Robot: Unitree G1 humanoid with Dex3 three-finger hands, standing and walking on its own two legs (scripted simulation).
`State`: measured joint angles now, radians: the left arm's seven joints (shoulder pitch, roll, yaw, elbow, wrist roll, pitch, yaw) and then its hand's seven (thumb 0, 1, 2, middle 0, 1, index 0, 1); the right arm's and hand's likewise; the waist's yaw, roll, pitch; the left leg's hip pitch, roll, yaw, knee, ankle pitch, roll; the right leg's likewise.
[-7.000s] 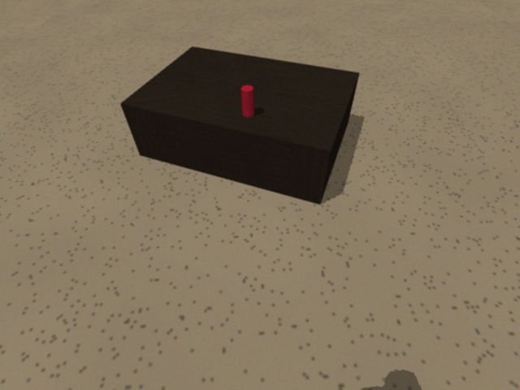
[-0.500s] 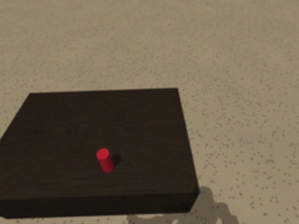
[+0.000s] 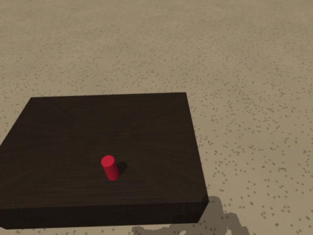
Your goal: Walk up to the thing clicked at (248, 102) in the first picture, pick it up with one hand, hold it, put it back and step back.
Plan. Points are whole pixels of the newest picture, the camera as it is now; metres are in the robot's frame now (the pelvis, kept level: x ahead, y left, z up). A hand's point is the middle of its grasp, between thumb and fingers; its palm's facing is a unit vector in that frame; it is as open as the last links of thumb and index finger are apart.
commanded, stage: stand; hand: left
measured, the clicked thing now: (110, 168) +0.49 +0.25 -0.35
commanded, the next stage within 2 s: go down in 0.08 s
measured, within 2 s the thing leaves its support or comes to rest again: neither
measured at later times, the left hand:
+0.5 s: hand out of the picture +0.15 +0.27 -0.15, palm faces +0.03 -0.93 -0.36, open 12.9 cm
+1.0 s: hand out of the picture +0.15 +0.28 -0.15, palm faces +0.04 -0.94 -0.34, open 17.1 cm
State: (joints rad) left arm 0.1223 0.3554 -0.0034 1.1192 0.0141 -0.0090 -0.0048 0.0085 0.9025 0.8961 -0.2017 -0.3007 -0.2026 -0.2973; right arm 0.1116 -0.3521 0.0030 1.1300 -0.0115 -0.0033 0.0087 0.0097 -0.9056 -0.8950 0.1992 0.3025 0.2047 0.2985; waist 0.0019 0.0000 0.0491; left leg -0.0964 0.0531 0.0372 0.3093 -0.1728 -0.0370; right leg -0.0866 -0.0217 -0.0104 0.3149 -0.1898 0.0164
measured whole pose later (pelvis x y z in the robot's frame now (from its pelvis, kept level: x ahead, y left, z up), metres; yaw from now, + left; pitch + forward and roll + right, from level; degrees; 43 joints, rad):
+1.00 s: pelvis +0.02 +0.02 -0.04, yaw +2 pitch +9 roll -2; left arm 0.25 0.34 0.15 0.38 0.06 0.42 -0.08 0.00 -0.46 0.08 -0.07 -0.07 -0.06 -0.06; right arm 0.22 -0.25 0.00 0.62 0.02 -0.12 -0.10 0.01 -0.86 -0.88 0.20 0.30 0.21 0.30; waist -0.02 0.02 -0.09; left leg -0.54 0.04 -0.02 0.81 -0.43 -0.01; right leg -0.48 -0.04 -0.04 0.74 -0.42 0.04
